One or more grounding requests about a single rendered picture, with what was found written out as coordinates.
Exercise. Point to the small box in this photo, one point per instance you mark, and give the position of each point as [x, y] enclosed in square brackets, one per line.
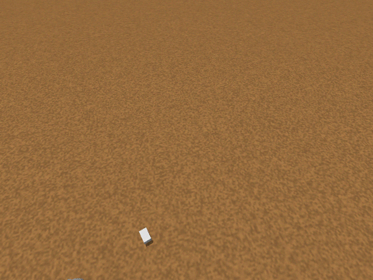
[145, 235]

